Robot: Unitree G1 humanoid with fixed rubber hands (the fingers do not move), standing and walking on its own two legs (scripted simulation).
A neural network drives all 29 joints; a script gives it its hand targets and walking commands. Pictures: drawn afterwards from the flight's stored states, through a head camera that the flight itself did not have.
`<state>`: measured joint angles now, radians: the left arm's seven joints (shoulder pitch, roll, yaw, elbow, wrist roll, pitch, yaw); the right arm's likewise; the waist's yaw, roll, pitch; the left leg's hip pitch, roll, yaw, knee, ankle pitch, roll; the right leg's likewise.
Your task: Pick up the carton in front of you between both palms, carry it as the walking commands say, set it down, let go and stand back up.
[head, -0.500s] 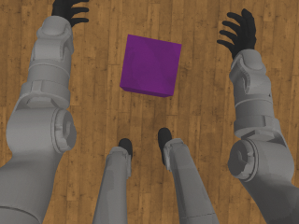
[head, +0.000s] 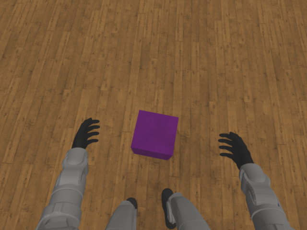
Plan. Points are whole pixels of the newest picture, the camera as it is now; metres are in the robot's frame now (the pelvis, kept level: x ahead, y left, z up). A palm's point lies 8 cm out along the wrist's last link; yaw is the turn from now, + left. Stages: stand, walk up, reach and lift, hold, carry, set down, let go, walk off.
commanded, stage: let go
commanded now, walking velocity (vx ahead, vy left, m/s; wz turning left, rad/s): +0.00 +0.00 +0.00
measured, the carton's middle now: (154, 137) +0.45 -0.04 -0.62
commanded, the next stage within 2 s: stand in 0.82 s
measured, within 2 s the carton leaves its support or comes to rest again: neither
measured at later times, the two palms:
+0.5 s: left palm (36, 204) +0.19 +0.26 -0.03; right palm (244, 190) +0.19 -0.20 -0.03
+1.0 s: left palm (26, 217) +0.16 +0.29 -0.05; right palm (266, 195) +0.17 -0.26 -0.05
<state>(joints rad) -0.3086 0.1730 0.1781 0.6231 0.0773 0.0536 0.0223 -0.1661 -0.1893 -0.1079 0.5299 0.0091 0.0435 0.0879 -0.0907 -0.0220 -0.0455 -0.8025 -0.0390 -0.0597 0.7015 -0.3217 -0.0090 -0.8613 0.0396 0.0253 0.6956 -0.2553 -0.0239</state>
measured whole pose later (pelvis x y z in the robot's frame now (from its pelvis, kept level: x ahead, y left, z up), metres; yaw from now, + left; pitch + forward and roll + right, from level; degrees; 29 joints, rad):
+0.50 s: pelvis +0.03 +0.03 +0.03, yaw -1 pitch -2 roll -1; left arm 0.23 0.21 0.04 0.44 0.00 0.09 -0.06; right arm 0.22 -0.22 -0.04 0.43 -0.01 0.10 0.08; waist 0.00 0.02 0.07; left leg -0.11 -0.04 -0.04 0.44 -0.30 0.04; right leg -0.16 0.02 0.05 0.43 -0.24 0.01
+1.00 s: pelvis +0.03 +0.01 +0.03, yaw -1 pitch +0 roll +0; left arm 0.21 0.30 0.05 0.65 0.05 0.03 0.01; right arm 0.20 -0.31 -0.05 0.60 -0.04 0.05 -0.01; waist 0.00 0.03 0.01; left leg -0.18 -0.02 -0.05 0.53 -0.35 0.01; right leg -0.23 0.04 0.03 0.53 -0.28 -0.02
